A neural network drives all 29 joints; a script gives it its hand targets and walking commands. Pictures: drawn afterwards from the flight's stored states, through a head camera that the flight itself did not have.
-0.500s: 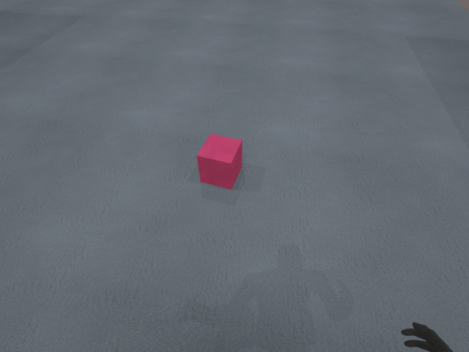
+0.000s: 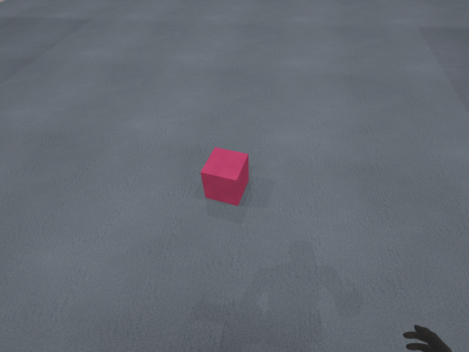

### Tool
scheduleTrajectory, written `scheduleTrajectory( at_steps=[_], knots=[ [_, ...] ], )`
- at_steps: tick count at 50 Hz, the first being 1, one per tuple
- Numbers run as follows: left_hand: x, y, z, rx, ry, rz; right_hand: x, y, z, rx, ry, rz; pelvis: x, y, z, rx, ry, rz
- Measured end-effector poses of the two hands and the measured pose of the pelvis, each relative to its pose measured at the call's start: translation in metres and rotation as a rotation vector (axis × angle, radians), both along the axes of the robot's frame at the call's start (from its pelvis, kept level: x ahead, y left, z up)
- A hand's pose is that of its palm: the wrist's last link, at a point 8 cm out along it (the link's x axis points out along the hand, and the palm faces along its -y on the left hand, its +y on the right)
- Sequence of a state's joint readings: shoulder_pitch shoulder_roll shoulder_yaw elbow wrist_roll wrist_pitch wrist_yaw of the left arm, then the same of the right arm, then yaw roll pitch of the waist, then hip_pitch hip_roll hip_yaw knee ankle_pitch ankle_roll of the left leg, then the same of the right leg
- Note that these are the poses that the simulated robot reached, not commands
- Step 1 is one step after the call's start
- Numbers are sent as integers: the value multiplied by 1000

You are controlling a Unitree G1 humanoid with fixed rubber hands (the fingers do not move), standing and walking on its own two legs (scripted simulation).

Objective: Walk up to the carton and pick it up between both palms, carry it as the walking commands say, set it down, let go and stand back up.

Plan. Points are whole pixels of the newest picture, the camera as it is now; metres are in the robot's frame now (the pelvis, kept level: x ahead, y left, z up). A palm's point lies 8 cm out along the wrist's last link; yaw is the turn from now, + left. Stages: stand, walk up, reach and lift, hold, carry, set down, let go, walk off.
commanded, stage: walk up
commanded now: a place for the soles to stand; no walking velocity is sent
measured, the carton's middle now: (226, 176) +1.08 +0.06 -0.66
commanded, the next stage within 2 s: none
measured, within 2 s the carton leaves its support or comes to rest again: neither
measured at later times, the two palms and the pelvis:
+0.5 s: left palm (73, 324) +0.21 +0.33 -0.10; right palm (435, 323) +0.18 -0.33 -0.08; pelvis +0.12 +0.00 -0.01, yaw +1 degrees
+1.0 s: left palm (87, 262) +0.33 +0.34 -0.10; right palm (405, 267) +0.28 -0.32 -0.08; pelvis +0.24 +0.02 -0.01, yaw +2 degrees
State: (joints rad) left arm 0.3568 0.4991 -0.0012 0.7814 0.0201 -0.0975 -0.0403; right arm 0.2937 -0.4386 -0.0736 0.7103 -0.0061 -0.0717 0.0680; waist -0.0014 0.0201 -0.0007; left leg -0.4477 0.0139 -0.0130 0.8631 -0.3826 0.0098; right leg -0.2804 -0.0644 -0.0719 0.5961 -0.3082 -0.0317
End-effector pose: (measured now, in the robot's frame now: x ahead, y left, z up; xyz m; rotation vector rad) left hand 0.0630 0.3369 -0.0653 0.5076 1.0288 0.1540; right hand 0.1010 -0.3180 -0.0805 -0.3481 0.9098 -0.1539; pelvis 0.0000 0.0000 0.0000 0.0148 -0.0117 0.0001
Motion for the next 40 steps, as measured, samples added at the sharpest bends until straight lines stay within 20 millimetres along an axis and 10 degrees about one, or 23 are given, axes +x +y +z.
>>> scheduleTrajectory(
  at_steps=[8, 21, 33, 40],
  knots=[
    [46, 29, -23, -44, -3, 22, 53, 31, -1, -44, -10, 22, 47, 33, -11, -15, 5, 25],
    [142, 2, -31, -119, -76, -8, 50, 3, 15, -118, 134, -24, 105, 17, -6, 4, 15, 25],
    [159, 10, -11, -31, -14, 17, 154, 11, 1, -36, 12, 1, 158, 15, -4, -7, -3, 16],
    [189, 31, -28, -57, 1, 46, 180, 32, -8, -68, 36, 20, 192, 37, -15, -8, 1, 43]
  ],
)
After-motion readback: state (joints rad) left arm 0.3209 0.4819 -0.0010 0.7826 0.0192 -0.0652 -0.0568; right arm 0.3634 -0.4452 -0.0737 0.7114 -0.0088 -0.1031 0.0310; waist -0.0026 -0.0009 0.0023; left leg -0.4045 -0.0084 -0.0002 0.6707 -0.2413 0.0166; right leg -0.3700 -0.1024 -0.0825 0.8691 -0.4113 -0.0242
